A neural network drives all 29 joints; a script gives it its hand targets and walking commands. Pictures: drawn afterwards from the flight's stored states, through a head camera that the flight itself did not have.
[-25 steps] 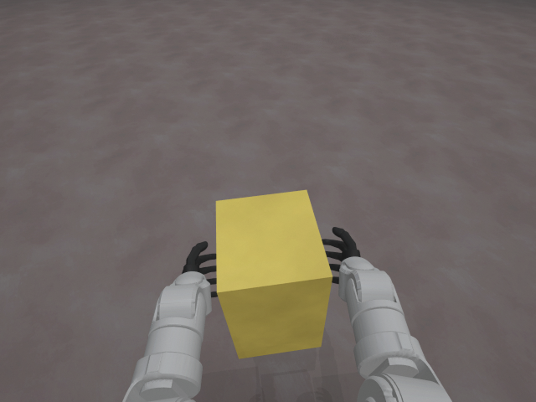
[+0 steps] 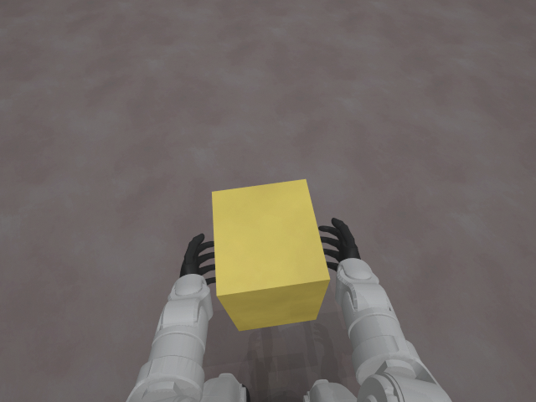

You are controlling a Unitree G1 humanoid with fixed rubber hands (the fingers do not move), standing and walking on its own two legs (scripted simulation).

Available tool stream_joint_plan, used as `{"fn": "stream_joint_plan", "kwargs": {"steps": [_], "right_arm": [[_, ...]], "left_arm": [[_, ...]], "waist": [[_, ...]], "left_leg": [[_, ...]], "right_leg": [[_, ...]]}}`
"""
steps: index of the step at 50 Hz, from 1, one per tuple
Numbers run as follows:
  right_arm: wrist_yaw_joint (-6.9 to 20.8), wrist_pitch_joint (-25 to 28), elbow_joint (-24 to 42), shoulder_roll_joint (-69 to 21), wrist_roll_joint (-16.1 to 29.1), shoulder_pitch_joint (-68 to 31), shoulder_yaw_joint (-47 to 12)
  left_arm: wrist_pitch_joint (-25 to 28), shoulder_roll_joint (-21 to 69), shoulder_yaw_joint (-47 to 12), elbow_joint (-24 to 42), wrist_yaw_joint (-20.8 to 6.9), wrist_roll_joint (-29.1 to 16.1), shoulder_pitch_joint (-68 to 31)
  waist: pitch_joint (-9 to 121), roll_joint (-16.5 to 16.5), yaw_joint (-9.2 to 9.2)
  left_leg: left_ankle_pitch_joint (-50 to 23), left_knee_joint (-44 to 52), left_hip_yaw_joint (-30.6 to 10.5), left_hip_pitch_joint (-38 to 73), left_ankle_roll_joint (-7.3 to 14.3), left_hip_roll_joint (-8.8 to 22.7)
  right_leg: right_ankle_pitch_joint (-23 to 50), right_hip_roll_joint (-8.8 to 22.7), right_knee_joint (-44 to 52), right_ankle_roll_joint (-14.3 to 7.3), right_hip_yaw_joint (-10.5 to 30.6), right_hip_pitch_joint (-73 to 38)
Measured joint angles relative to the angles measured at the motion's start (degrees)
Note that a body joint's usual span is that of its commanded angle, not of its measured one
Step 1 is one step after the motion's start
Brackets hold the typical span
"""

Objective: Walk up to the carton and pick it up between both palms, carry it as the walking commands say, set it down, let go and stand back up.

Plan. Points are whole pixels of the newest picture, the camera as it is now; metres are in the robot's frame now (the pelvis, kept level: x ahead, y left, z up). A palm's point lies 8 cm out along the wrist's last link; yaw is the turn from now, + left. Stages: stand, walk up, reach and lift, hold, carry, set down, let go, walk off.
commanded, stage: set down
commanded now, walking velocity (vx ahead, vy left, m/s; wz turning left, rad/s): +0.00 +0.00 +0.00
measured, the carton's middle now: (269, 262) +0.36 +0.02 -0.12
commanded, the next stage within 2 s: none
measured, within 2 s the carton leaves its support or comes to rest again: neither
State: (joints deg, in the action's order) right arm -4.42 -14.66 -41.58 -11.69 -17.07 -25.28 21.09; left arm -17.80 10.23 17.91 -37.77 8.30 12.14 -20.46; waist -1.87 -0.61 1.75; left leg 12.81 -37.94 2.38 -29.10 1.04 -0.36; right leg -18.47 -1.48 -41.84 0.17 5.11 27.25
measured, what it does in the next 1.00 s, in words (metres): lowers itself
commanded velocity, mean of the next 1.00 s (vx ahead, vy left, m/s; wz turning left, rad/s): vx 0.00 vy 0.00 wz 0.00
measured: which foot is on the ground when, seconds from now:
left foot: down 0.00-1.00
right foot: down 0.00-1.00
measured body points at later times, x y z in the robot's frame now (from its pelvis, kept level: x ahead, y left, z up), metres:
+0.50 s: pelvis -0.03 +0.01 -0.04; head +0.18 +0.01 +0.36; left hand +0.31 +0.15 -0.15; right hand +0.33 -0.11 -0.16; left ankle +0.07 +0.11 -0.72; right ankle +0.03 -0.12 -0.72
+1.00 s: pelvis -0.04 +0.00 -0.09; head +0.25 +0.00 +0.25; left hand +0.34 +0.15 -0.24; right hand +0.37 -0.11 -0.24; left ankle +0.07 +0.11 -0.72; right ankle +0.03 -0.12 -0.72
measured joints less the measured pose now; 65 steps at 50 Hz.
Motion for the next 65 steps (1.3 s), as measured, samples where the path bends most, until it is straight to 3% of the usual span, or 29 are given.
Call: {"fn": "stream_joint_plan", "kwargs": {"steps": [9,16,22,26,33,48,65], "right_arm": [[-0.3,8.0,0.3,0.9,0.4,-2.4,-2.2],[-4.2,13.5,-0.8,4.4,4.6,-3.6,-9.9],[-6.6,17.0,-2.5,8.3,9.1,-4.7,-15.7],[-7.3,17.1,-2.6,11.1,12.3,-5.7,-18.1],[-8.5,17.6,-2.4,12.5,15.2,-8.6,-19.2],[-10.2,18.0,0.7,13.8,16.8,-15.9,-19.4],[-10.8,14.2,-2.5,16.3,18.1,-26.6,-19.3]], "left_arm": [[9.3,-0.5,0.5,-0.1,-0.1,0.0,-1.9],[13.8,-3.0,-2.3,-0.1,0.0,0.0,-4.0],[16.4,-4.9,-6.4,-0.1,2.1,-1.5,-5.7],[17.5,-5.0,-8.4,-0.1,4.2,-2.7,-7.4],[19.3,-5.9,-9.3,-0.1,5.1,-4.1,-9.7],[20.0,-9.1,-9.9,-0.1,5.5,-8.1,-16.9],[15.6,-12.3,-9.5,-1.6,5.5,-10.4,-27.1]], "waist": [[-2.8,0.0,0.60],[-6.2,0.0,0.61],[-9.9,0.0,0.25],[-11.6,0.0,0.68],[-11.7,0.0,0.90],[-11.3,-0.1,0.78],[-11.2,-0.2,0.58]], "left_leg": [[1.3,-7.3,0.0,-12.3,-0.3,0.9],[2.1,-11.5,0.0,-18.4,-0.3,1.0],[2.3,-13.3,0.0,-21.3,0.0,1.0],[2.1,-13.8,0.0,-23.4,0.1,0.9],[1.7,-14.4,0.0,-28.5,0.2,0.8],[2.2,-21.7,0.0,-43.7,-0.1,0.8],[5.1,-34.9,0.0,-57.3,-0.3,0.7]], "right_leg": [[-1.1,-1.1,-7.2,0.0,0.1,12.4],[-1.7,-1.4,-10.9,0.2,0.1,18.3],[-1.7,-1.4,-12.3,0.4,0.1,20.9],[-1.6,-1.5,-12.7,0.4,0.1,22.9],[-1.3,-1.5,-13.7,0.5,0.2,28.1],[-2.7,-1.8,-22.5,0.6,0.1,43.9],[-6.0,-2.2,-36.0,1.0,0.0,57.4]]}}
